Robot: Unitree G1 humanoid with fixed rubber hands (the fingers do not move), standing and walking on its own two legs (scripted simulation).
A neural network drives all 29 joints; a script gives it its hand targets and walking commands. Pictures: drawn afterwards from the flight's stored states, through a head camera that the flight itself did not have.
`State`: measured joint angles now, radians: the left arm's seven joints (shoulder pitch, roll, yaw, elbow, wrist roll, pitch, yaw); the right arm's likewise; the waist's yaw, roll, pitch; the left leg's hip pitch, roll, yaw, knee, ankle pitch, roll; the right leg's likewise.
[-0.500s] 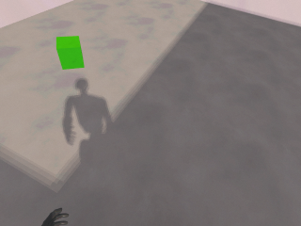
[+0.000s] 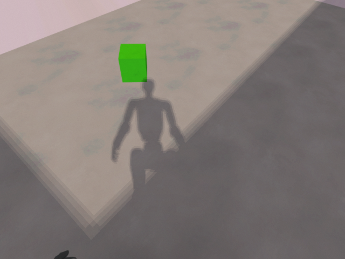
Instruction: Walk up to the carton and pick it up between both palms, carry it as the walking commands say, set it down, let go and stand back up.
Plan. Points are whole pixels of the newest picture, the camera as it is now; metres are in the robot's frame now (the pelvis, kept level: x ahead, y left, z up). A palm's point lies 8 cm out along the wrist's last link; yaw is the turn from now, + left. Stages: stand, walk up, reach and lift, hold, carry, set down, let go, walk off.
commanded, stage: walk up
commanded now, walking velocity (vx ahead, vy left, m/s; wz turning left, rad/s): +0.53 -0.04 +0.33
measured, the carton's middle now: (134, 63) +1.75 +0.29 -0.64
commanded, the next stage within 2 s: none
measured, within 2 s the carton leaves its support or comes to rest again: neither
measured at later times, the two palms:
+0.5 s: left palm (76, 153) +0.44 +0.29 -0.10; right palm (253, 217) +0.26 -0.24 -0.14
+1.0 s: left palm (55, 143) +0.50 +0.38 -0.12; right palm (199, 110) +0.65 -0.12 -0.12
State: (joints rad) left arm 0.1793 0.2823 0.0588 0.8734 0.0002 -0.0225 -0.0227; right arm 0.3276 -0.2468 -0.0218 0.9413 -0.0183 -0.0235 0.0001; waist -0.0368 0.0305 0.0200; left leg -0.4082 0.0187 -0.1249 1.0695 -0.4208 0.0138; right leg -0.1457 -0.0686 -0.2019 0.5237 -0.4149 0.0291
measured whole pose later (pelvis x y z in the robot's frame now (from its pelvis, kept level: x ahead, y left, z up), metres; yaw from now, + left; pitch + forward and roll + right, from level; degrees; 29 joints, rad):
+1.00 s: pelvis +0.53 +0.11 +0.00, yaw +9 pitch +4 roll -1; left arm 0.33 0.27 0.05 0.91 0.00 -0.05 -0.02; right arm 0.20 -0.24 -0.02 0.92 -0.02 -0.08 0.02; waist 0.02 0.00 0.01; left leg -0.32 0.00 -0.08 0.59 -0.34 -0.01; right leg -0.39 -0.08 -0.07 1.10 -0.48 0.06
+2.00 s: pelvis +0.94 +0.16 +0.00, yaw +10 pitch +3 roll +1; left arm 0.12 0.27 0.05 0.86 0.00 -0.06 -0.04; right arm 0.46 -0.23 -0.02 0.98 -0.03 -0.06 0.00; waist -0.08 0.01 0.04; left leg -0.19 0.06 -0.05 0.76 -0.49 -0.03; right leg -0.46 -0.05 -0.07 0.63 -0.22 0.00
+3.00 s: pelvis +1.21 +0.25 +0.01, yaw +13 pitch +1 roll -1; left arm 0.29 0.26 0.04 1.10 0.00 -0.04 -0.01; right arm 0.13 -0.21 -0.02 0.99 -0.03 -0.05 0.00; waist 0.04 0.01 0.01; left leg -0.24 0.06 -0.04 0.55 -0.31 -0.05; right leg -0.21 -0.05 -0.10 0.66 -0.44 0.01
